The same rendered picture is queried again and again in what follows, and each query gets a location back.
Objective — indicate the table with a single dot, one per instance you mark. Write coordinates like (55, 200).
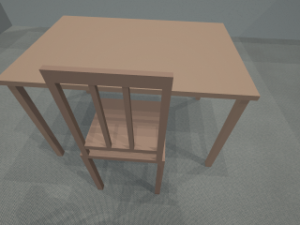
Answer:
(201, 56)

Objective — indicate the chair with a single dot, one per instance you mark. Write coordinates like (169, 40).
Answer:
(122, 129)

